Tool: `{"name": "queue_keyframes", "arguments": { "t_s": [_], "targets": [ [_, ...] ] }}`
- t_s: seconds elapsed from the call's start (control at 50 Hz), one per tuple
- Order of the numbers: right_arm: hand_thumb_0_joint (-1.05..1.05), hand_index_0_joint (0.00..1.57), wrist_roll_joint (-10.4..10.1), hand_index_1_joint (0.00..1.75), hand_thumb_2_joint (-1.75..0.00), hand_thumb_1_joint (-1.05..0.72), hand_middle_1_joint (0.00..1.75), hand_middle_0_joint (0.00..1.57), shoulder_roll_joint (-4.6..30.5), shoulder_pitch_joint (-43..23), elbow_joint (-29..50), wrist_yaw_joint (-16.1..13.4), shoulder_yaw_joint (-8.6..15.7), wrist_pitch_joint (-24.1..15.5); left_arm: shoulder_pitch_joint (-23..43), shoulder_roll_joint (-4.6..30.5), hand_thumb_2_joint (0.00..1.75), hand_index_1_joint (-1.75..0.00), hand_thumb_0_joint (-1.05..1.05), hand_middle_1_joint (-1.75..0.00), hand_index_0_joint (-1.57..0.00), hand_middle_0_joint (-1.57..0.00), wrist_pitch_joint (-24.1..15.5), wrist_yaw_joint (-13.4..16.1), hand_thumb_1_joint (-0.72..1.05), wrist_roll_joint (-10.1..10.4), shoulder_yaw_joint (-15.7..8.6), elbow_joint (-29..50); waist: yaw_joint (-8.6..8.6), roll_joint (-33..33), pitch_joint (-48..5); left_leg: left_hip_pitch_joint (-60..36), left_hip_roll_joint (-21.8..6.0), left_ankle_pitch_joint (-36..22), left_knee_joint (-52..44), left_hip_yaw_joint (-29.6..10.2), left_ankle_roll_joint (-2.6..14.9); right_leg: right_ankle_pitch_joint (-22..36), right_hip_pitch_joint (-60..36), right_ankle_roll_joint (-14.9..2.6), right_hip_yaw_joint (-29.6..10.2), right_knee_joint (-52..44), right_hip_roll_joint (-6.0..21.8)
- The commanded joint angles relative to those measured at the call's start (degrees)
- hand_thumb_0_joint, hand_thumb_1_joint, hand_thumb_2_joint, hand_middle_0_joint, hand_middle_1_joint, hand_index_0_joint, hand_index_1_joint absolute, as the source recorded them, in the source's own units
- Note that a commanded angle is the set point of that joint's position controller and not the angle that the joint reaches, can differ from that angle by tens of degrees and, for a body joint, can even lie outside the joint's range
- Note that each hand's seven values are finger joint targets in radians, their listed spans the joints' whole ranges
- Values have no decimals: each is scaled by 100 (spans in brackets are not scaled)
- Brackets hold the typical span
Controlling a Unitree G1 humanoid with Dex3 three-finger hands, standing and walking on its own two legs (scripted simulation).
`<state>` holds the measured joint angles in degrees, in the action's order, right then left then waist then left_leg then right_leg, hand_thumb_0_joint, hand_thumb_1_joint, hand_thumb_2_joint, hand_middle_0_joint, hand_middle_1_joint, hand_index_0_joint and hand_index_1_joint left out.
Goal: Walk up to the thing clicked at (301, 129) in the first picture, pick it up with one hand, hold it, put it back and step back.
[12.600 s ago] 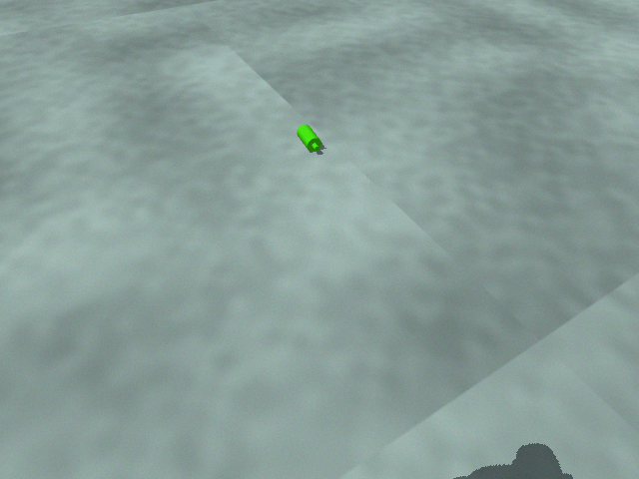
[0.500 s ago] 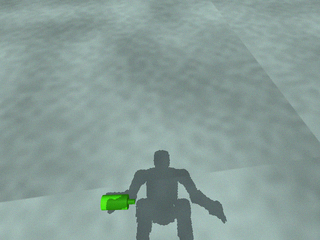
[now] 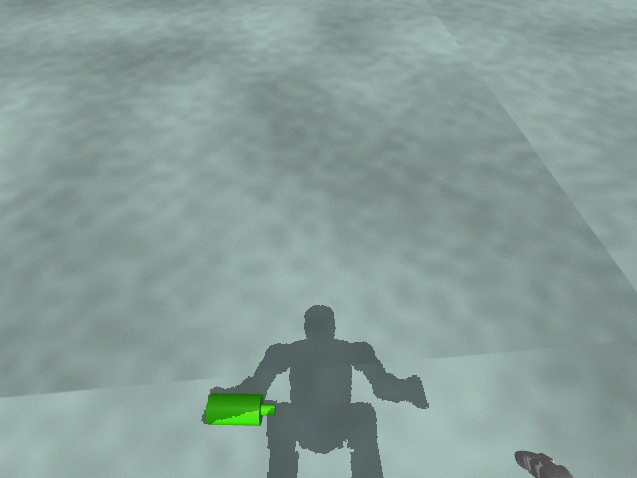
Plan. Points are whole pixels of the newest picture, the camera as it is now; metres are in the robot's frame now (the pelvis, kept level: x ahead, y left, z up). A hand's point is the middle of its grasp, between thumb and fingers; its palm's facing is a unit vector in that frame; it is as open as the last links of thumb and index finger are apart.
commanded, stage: walk up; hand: left
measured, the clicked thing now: (242, 409) +0.42 +0.24 -0.73
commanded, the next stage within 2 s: stand in 0.80 s
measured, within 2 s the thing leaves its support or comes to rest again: neither
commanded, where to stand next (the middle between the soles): +0.03 +0.02 m, yaw +0 degrees
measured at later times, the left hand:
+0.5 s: hand out of the picture +0.08 +0.26 -0.14, palm faces -0.02 -0.93 -0.36, open 7.4 cm
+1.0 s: hand out of the picture +0.08 +0.25 -0.14, palm faces -0.04 -0.94 -0.34, open 7.4 cm
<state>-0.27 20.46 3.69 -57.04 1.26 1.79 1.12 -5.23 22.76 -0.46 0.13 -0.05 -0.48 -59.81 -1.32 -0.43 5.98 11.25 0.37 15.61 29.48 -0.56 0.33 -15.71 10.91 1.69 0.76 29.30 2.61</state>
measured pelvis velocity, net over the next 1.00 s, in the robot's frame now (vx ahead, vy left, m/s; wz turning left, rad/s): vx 0.00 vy -0.01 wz -0.01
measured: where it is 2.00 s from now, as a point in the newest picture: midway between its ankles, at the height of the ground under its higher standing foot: outside the picture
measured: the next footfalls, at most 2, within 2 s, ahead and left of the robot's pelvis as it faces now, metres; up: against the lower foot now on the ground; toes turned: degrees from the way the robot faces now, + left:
none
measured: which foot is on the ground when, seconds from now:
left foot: down 0.00-1.00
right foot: down 0.00-1.00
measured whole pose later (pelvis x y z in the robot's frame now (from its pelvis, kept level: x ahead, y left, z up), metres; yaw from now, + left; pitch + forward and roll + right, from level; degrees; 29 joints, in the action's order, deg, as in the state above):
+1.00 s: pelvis +0.00 -0.01 +0.01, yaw +0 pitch -2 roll +0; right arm 0.6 19.6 6.6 -64.2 1.0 1.1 -0.3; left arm -6.5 20.4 -0.6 -0.8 -0.7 0.2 -64.3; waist 0.1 -0.1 2.9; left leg 6.8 -0.4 9.9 18.6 -0.3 -0.6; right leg -10.3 7.1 1.2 0.7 19.4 1.9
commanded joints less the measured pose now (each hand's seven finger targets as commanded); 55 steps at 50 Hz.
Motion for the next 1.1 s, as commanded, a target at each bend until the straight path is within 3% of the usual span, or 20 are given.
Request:
{"name": "queue_keyframes", "arguments": {
  "t_s": [0.0,0.06,0.18,0.44,0.76,0.78,0.82,0.86,0.98,1.08],
  "targets": [
    [0,20,33,30,-90,-90,30,20,1307,-142,237,-73,273,-111,253,1159,90,-30,0,-30,-20,-20,-166,80,90,13,-246,261,110,-8,-825,-399,-694,-1590,-771,-663,287,1355,-290,-360,-491,-567,457],
    [0,20,24,30,-90,-90,30,20,1285,-277,164,-58,252,-111,241,1115,90,-30,0,-30,-20,-20,-161,75,90,-3,-230,184,78,-65,-797,-450,-729,-1380,-991,-683,272,1204,-358,-314,-440,-799,441],
    [0,20,15,30,-90,-90,30,20,1249,-252,26,-48,236,-113,261,1165,90,-30,0,-30,-20,-20,-187,80,90,-36,-255,83,101,81,-931,-679,-673,-1601,-1014,-519,197,1507,-498,-303,-479,-979,531],
    [0,20,52,30,-90,-90,30,20,1238,-213,-164,-47,242,-97,229,1075,90,-30,0,-30,-20,-20,-157,72,90,-70,-293,-38,89,-84,-663,-351,-677,-713,-1288,-623,182,770,-351,-313,-484,-1248,470],
    [0,20,47,30,-90,-90,30,20,1219,23,-195,-56,237,-122,249,1049,90,-30,0,-30,-20,-20,-144,63,90,-71,-315,-35,113,-45,-706,-269,-673,-908,-1244,-660,171,896,-381,-332,-489,-1161,454],
    [0,20,102,30,-90,-90,30,20,1111,83,-265,-82,151,-189,144,908,90,-30,0,-30,-20,-20,-123,27,90,-46,-213,-121,163,109,-819,-354,-785,-528,-1509,-670,139,430,-384,-299,-489,-1260,468],
    [0,20,110,30,-90,-90,30,20,1226,58,-307,-97,162,-242,181,912,90,-30,0,-30,-20,-20,-130,2,90,-56,-202,-107,164,5,-659,-295,-789,-424,-1556,-697,116,379,-372,-281,-532,-1319,463],
    [0,20,115,30,-90,-90,30,20,1219,6,-327,-105,163,-264,159,975,90,-30,0,-30,-20,-20,-156,1,90,-66,-203,-95,142,47,-644,-425,-770,-851,-1463,-618,92,569,-308,-272,-540,-1360,491],
    [0,20,97,30,-90,-90,30,20,1197,73,-390,-119,142,-300,75,991,90,-30,0,-30,-20,-20,-185,3,90,-52,-169,-103,162,19,-792,-558,-796,-1361,-1388,-523,71,1201,-495,-275,-542,-1310,521],
    [0,20,80,30,-90,-90,30,20,1133,73,-416,-127,105,-300,51,1015,90,-30,0,-30,-20,-20,-175,18,90,-42,-170,-127,166,82,-696,-579,-787,-1385,-1422,-475,32,1266,-484,-276,-532,-1327,508]
  ]
}}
